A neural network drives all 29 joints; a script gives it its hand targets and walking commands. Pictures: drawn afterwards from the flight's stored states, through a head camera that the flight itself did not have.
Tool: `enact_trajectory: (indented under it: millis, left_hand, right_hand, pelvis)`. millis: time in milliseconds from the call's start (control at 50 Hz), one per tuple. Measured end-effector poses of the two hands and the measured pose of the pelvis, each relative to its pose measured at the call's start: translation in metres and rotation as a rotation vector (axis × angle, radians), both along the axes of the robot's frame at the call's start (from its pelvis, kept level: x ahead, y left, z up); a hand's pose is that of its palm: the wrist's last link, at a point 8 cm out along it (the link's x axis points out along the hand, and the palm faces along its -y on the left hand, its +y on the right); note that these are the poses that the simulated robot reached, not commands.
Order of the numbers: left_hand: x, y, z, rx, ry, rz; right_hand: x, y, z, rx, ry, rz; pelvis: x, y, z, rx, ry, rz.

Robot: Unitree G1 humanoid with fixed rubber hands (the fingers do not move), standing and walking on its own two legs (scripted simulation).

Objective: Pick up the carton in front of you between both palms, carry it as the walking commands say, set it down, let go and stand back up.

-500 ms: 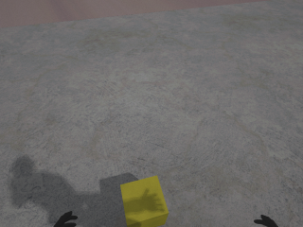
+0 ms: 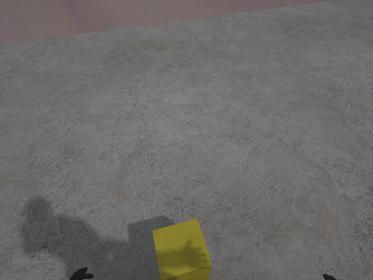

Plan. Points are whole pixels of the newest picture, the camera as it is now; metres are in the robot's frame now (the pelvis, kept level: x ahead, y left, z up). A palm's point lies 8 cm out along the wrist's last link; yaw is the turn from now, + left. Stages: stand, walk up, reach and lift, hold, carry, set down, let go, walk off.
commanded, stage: stand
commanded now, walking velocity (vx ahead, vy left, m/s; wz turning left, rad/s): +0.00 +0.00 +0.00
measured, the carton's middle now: (181, 255) +0.37 +0.06 -0.65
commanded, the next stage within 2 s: none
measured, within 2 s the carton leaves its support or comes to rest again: neither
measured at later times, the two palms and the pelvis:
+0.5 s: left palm out of the picture +0.08 +0.29 -0.10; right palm out of the picture +0.06 -0.32 -0.10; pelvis -0.02 -0.01 +0.00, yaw +0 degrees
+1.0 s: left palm out of the picture +0.07 +0.29 -0.10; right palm out of the picture +0.07 -0.32 -0.10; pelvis -0.02 -0.01 +0.01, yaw +1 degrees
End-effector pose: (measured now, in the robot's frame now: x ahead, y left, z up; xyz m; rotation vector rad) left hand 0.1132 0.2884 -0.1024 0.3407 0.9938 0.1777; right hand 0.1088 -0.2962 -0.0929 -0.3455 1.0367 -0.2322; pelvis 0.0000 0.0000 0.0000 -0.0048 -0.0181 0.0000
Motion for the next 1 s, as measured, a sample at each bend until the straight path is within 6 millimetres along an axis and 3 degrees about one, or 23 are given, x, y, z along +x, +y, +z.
enact_trajectory:
  millis: [240,440,720,1000]
  left_hand:
    - [-0.029,-0.001,-0.003,0.008,0.067,0.003]
    - [-0.036,-0.001,-0.001,0.013,0.082,0.003]
    - [-0.039,0.003,0.003,0.033,0.093,0.02]
    - [-0.04,-0.001,-0.001,0.015,0.102,0.016]
  right_hand:
    - [-0.026,-0.013,-0.002,0.0,0.053,-0.024]
    - [-0.047,-0.02,-0.006,-0.004,0.099,-0.032]
    - [-0.05,-0.019,-0.011,0.017,0.117,-0.022]
    - [-0.044,-0.028,-0.004,-0.003,0.104,-0.025]
  pelvis:
    - [-0.014,-0.006,0.003,-0.003,-0.013,0.005]
    - [-0.02,-0.01,0.005,-0.004,-0.018,0.005]
    - [-0.024,-0.013,0.006,-0.003,-0.02,0.008]
    - [-0.023,-0.014,0.006,-0.004,-0.016,0.013]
